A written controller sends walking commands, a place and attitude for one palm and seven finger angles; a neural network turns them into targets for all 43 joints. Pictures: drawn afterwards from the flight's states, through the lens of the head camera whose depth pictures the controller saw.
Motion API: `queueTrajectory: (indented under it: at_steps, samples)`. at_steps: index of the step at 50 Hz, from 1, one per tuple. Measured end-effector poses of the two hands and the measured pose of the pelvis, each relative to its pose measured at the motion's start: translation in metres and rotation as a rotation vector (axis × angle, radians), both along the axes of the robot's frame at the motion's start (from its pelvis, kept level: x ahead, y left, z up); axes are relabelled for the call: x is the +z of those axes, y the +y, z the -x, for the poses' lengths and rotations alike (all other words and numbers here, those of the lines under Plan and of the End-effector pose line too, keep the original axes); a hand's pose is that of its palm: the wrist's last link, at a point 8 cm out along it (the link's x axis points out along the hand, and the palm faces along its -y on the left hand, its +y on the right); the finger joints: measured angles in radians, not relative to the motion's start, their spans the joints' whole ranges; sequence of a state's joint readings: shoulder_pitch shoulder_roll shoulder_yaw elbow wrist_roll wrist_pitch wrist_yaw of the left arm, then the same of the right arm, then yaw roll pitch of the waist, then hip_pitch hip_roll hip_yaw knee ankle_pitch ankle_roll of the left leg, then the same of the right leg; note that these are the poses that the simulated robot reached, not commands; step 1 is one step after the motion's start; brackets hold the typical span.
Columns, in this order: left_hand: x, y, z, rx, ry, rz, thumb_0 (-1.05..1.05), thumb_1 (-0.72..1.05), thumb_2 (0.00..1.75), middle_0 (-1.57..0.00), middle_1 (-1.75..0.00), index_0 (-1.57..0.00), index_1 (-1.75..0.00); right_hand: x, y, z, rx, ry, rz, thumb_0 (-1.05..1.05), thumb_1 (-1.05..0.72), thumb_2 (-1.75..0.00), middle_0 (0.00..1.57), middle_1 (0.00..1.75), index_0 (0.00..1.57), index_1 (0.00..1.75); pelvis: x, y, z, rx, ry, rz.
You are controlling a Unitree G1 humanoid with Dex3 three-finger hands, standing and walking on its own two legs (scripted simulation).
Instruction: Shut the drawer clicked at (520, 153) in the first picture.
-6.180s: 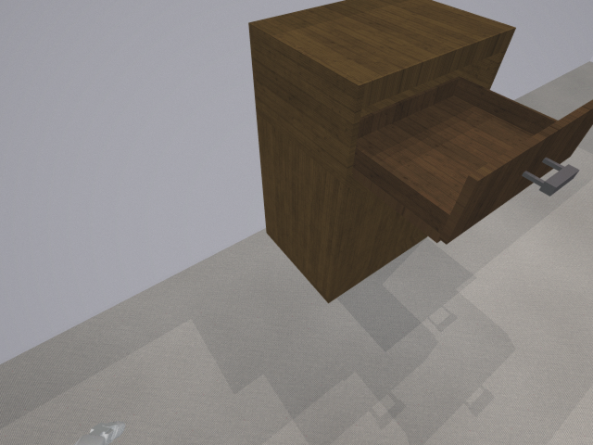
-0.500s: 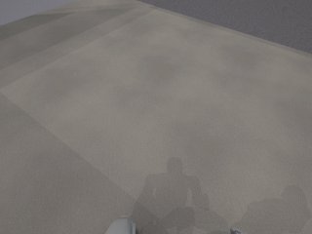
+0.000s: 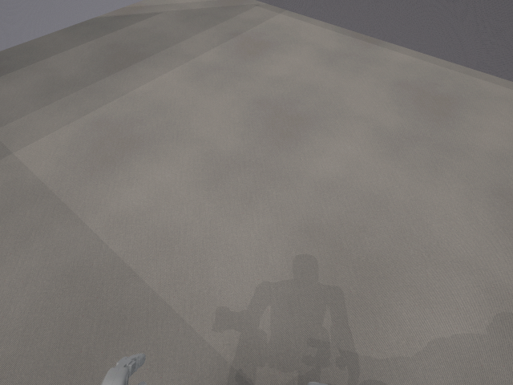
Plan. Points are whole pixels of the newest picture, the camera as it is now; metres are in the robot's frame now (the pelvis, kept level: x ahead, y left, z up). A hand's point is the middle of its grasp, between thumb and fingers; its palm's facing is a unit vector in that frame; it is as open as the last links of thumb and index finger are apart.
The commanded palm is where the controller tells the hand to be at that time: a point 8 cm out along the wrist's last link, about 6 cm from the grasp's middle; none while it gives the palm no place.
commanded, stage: walk to a spot facing it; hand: left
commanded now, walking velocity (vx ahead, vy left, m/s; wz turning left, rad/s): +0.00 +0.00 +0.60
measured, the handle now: out of the picture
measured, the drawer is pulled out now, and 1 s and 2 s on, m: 0.30 0.30 0.30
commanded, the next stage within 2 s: none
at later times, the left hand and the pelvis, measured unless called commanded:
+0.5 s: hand out of the picture -0.05 +0.20 -0.18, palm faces +0.41 -0.87 -0.26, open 7.3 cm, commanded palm none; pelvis +0.00 -0.01 -0.01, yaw +21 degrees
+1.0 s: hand out of the picture -0.02 +0.23 -0.15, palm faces +0.59 -0.77 -0.24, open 7.3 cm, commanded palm none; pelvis -0.02 -0.01 +0.00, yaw +37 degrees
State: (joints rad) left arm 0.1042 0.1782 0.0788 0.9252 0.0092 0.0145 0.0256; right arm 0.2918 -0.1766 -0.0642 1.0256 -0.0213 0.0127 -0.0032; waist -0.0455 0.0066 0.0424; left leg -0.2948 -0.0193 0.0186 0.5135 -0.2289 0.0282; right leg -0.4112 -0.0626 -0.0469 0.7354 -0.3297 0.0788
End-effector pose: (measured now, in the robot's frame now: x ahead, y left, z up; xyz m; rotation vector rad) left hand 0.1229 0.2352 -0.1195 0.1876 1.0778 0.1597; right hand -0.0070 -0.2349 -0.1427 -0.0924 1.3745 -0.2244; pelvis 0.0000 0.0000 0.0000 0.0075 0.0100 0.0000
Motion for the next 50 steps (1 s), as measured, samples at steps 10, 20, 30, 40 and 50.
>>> queueTrajectory:
  at_steps: [10, 20, 30, 40, 50]
  samples:
    - [0.019, -0.028, 0.028, 0.119, -0.021, -0.036, 0.01, 0.91, 0.90, -0.21, -0.30, -0.21, -0.30, -0.004, -0.041, -0.075, 0.149, -0.059, -0.028, 0.00, -0.91, -0.90, 0.20, 0.30, 0.19, 0.30, 0.005, -0.033, -0.011, 0.154, -0.017, -0.034]
    - [0.001, -0.015, 0.135, 0.343, 0.135, -0.015, 0.00, 0.92, 0.90, -0.21, -0.30, -0.21, -0.30, 0.014, -0.025, -0.165, 0.382, -0.144, 0.020, 0.00, -0.91, -0.90, 0.19, 0.30, 0.19, 0.30, 0.004, -0.029, -0.006, 0.296, -0.019, -0.024]
    - [-0.039, 0.020, 0.233, 0.534, 0.291, 0.052, 0.01, 0.91, 0.90, -0.20, -0.30, -0.20, -0.30, 0.031, 0.057, -0.221, 0.613, -0.295, 0.057, 0.00, -0.91, -0.90, 0.20, 0.30, 0.19, 0.30, -0.012, 0.006, 0.009, 0.411, -0.016, 0.015]
    - [-0.014, 0.042, 0.212, 0.585, 0.130, 0.038, 0.01, 0.91, 0.90, -0.20, -0.30, -0.20, -0.30, 0.037, 0.081, -0.194, 0.666, -0.230, 0.030, 0.00, -0.90, -0.90, 0.20, 0.30, 0.20, 0.30, 0.006, 0.015, 0.018, 0.523, -0.011, 0.039]
    - [0.003, 0.030, 0.180, 0.619, 0.006, -0.012, 0.01, 0.91, 0.90, -0.20, -0.30, -0.20, -0.30, 0.014, 0.049, -0.172, 0.683, -0.114, 0.010, 0.00, -0.90, -0.90, 0.20, 0.30, 0.20, 0.30, 0.002, -0.010, 0.017, 0.640, 0.006, 0.034]
